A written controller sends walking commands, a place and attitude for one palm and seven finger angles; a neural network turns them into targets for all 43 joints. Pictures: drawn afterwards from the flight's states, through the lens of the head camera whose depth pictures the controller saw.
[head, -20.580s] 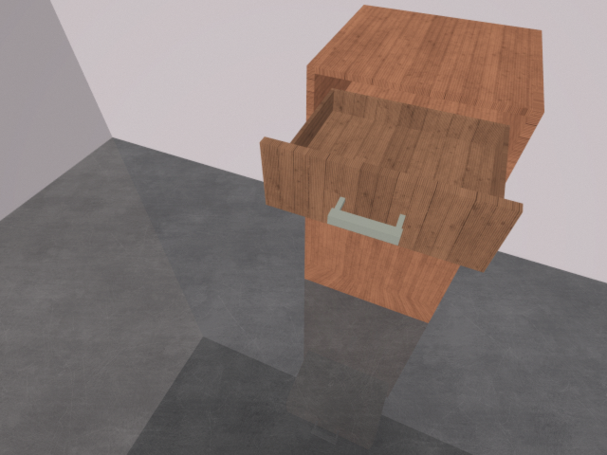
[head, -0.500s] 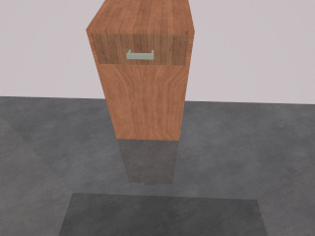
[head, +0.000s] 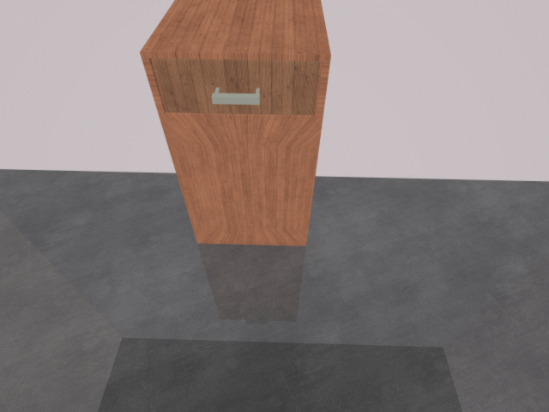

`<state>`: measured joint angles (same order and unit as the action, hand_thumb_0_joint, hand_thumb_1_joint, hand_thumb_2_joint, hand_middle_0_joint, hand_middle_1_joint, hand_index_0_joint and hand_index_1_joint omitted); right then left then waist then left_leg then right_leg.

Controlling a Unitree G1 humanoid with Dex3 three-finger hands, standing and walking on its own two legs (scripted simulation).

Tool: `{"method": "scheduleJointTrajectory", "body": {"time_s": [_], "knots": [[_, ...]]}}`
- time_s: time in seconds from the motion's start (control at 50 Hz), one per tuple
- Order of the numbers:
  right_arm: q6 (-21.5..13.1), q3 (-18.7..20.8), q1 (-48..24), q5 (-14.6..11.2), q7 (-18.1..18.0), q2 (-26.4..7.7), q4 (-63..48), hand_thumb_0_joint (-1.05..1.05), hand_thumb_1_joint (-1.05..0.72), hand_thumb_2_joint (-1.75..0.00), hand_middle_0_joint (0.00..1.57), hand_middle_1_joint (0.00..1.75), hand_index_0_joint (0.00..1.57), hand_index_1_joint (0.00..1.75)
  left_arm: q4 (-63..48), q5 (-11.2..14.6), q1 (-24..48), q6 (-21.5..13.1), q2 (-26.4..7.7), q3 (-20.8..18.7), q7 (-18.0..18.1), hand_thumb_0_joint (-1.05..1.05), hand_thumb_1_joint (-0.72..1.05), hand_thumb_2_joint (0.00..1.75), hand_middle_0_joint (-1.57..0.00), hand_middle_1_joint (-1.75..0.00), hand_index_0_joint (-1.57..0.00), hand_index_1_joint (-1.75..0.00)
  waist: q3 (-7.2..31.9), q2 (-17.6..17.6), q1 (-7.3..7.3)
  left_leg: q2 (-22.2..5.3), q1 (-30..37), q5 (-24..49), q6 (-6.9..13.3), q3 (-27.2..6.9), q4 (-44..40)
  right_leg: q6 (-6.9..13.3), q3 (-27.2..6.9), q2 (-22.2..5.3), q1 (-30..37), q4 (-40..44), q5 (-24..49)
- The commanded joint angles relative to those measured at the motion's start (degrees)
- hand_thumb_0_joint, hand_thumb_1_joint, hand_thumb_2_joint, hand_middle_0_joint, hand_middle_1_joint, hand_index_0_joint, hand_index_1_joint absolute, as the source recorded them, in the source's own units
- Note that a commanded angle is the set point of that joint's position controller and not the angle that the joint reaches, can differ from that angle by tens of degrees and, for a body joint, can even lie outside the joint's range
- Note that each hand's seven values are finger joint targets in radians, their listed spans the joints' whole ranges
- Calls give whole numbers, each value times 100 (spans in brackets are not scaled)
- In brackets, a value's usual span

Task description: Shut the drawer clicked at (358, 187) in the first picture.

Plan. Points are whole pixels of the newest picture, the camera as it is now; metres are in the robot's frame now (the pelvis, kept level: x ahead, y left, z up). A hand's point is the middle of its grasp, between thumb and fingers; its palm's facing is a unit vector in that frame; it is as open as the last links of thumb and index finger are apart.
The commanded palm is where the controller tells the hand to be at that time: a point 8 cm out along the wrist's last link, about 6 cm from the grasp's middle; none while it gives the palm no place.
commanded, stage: look to check the result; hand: left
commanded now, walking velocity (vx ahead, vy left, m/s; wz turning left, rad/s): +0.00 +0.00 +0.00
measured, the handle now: (237, 94) +0.88 +0.15 -0.01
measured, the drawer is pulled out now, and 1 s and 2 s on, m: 0.00 0.00 0.00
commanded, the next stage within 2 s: stand and wait in 0.44 s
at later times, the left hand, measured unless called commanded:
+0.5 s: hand out of the picture +0.02 +0.16 -0.17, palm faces +0.03 -0.98 -0.20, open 7.4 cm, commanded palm none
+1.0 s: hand out of the picture +0.05 +0.17 -0.17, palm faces +0.02 -0.97 -0.24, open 7.4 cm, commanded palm none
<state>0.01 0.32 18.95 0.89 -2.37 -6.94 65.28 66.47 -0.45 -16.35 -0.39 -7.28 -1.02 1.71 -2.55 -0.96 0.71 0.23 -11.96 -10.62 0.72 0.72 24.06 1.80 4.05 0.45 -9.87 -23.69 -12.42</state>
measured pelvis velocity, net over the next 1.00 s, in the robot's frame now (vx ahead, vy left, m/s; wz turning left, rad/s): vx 0.02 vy -0.02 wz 0.00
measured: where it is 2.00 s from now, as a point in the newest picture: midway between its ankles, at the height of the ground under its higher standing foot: outside the picture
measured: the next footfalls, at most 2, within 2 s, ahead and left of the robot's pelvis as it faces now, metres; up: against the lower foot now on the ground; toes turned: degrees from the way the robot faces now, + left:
none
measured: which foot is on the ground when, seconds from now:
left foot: down 0.00-1.00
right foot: down 0.00-1.00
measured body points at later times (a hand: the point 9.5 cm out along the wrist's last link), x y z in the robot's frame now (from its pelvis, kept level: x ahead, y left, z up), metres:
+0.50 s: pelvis +0.01 -0.02 +0.00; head +0.02 -0.02 +0.45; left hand +0.02 +0.21 -0.16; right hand +0.01 -0.24 -0.16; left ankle +0.03 +0.11 -0.74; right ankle +0.01 -0.10 -0.74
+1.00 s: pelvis +0.02 -0.02 +0.00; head +0.04 -0.03 +0.45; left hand +0.05 +0.22 -0.15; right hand +0.03 -0.26 -0.16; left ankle +0.03 +0.11 -0.74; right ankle +0.01 -0.10 -0.74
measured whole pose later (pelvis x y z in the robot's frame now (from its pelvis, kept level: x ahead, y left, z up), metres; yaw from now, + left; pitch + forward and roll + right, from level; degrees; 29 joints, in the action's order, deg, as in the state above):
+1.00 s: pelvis +0.02 -0.02 +0.00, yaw +0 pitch -2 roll +0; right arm 0.0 0.3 13.2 0.9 -2.3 -11.4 65.5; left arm 66.3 -0.3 -11.8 -1.0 -10.9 -1.2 1.1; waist -3.1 -1.3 0.6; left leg -1.6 -8.5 -11.0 -1.4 -0.1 21.1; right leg 3.7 4.7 2.5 -6.0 -19.9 -12.6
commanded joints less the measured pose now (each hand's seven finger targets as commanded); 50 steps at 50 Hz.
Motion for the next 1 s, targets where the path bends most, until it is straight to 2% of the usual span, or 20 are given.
{"method": "scheduleJointTrajectory", "body": {"time_s": [0.0,0.18,0.28,0.4,0.48,0.66,0.7,0.76,0.8,0.98], "knots": [[-35,112,386,-6,-25,-556,-110,0,-90,-90,20,30,20,30,-129,-5,-358,-67,-638,-101,42,0,90,90,-20,-30,-20,-30,-245,22,-28,-519,-24,157,146,-489,-437,123,-630,-606,-249,629,-170],[-23,108,238,6,-18,-642,-80,0,-90,-90,20,30,20,30,-119,4,-233,-77,-728,-95,29,0,90,90,-20,-30,-20,-30,-246,134,-17,-511,77,206,118,-432,-410,134,-693,-650,-230,760,-218],[-36,102,122,8,-20,-702,-74,0,-90,-90,20,30,20,30,-136,6,-133,-88,-781,-100,24,0,90,90,-20,-30,-20,-30,-191,-27,-21,-546,121,377,93,-438,-431,133,-669,-647,-120,734,41],[-25,119,25,1,-17,-795,-99,0,-90,-90,20,30,20,30,-161,0,-77,-100,-872,-114,21,0,90,90,-20,-30,-20,-30,-186,132,-27,-547,180,419,73,-406,-391,117,-669,-670,-96,812,93],[-46,116,-33,10,-20,-821,-87,0,-90,-90,20,30,20,30,-178,9,-9,-109,-900,-120,11,0,90,90,-20,-30,-20,-30,-88,-11,-26,-569,233,569,74,-430,-422,126,-667,-679,25,784,322],[-38,117,-146,10,-23,-934,-98,0,-90,-90,20,30,20,30,-191,15,104,-109,-997,-129,3,0,90,90,-20,-30,-20,-30,-128,72,-39,-579,236,517,58,-425,-456,106,-677,-682,80,850,325],[-39,133,-161,3,-21,-990,-119,0,-90,-90,20,30,20,30,-203,7,83,-127,-1047,-135,8,0,90,90,-20,-30,-20,-30,-14,151,-33,-583,337,626,57,-404,-410,98,-689,-689,115,837,541],[-57,123,-194,5,-31,-1002,-99,0,-90,-90,20,30,20,30,-213,16,168,-134,-1059,-146,6,0,90,90,-20,-30,-20,-30,52,-13,-28,-620,325,750,51,-427,-460,115,-649,-690,253,756,827],[-54,134,-232,-6,-33,-1046,-121,0,-90,-90,20,30,20,30,-208,9,158,-138,-1125,-156,9,0,90,90,-20,-30,-20,-30,53,90,-35,-621,349,785,44,-417,-443,96,-639,-691,255,763,924],[-57,132,-336,8,-25,-1139,-121,0,-90,-90,20,30,20,30,-216,16,264,-136,-1196,-156,-6,0,90,90,-20,-30,-20,-30,12,-5,-39,-633,375,715,37,-423,-513,107,-680,-700,264,831,814]]}}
